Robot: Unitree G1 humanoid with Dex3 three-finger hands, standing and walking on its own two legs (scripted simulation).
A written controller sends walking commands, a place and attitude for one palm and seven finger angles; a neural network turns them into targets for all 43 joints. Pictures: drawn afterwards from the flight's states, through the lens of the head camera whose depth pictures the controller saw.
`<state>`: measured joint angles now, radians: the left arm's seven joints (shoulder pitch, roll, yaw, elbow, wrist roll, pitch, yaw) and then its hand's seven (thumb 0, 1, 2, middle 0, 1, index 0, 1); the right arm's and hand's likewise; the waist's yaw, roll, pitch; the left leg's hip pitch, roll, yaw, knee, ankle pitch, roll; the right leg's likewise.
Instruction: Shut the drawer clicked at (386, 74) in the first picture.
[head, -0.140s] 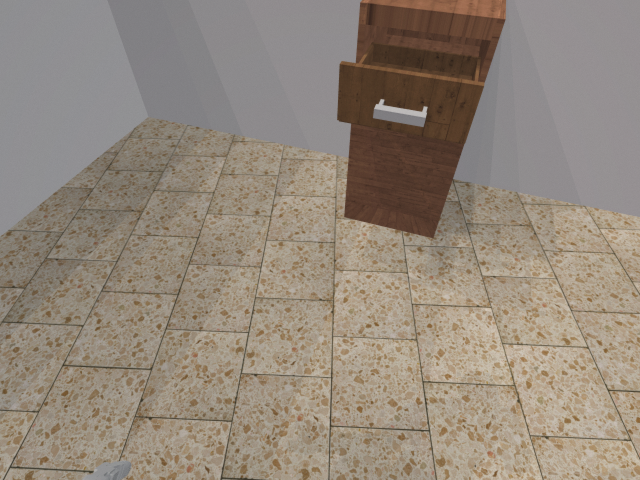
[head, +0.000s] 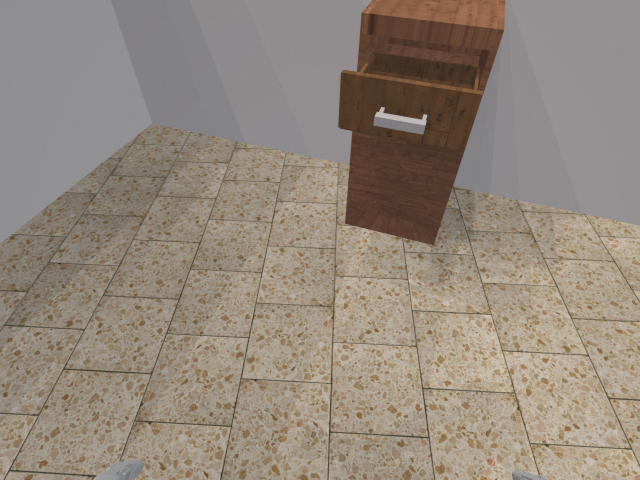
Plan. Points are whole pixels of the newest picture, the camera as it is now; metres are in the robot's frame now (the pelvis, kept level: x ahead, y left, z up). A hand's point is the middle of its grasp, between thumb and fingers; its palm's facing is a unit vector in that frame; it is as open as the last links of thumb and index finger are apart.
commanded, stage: stand and wait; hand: left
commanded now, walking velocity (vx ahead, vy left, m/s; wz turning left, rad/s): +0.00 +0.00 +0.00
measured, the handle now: (401, 118) +0.97 -0.16 -0.03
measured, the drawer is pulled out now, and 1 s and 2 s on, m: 0.29 0.29 0.29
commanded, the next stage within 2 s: look at it before walking up in 0.72 s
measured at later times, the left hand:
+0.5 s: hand out of the picture +0.05 +0.24 -0.15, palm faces -0.02 -0.94 -0.35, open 7.4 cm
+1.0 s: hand out of the picture +0.05 +0.23 -0.15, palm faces -0.03 -0.94 -0.33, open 7.4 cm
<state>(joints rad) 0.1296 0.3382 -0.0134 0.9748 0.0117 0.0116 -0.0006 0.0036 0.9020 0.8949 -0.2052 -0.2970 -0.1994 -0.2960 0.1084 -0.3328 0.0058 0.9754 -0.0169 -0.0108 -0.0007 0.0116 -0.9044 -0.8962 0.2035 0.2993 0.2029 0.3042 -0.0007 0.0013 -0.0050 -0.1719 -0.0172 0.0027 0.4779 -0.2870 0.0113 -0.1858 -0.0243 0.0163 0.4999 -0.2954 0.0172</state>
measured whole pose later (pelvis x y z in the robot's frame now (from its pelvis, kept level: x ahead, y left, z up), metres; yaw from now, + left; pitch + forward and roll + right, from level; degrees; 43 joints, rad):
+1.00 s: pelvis -0.02 -0.02 +0.01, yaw -1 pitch -2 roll +0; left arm 0.15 0.33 0.00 1.09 0.01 0.00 0.00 0.00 0.90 0.89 -0.21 -0.30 -0.20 -0.30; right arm 0.15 -0.33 0.00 1.12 -0.01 -0.01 0.00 0.01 -0.90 -0.90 0.20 0.30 0.20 0.30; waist -0.01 0.00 0.02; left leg -0.15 0.01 0.00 0.37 -0.20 -0.02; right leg -0.16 0.01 0.01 0.39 -0.20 -0.01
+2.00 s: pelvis +0.10 -0.07 +0.01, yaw -16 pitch +0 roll +0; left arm 0.43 0.14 0.03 1.05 0.03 -0.05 0.00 0.00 0.90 0.89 -0.20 -0.30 -0.20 -0.30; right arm 0.20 -0.21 -0.06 1.01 -0.03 -0.01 0.01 0.01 -0.91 -0.90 0.20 0.30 0.20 0.30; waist 0.02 0.01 0.02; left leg -0.59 0.11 0.06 1.11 -0.23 -0.04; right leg -0.12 0.07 0.01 0.40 -0.28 -0.08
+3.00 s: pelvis +0.39 -0.10 -0.01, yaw -34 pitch -2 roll -2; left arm 0.10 0.12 0.02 0.96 0.03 0.01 0.02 0.00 0.90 0.89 -0.20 -0.30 -0.20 -0.30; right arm 0.34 -0.11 -0.03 1.07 -0.01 0.05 -0.01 0.01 -0.91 -0.90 0.20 0.30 0.20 0.30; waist -0.07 0.01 0.04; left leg -0.38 0.10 0.07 1.02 -0.49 -0.03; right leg -0.29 -0.04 -0.20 0.55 -0.23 -0.04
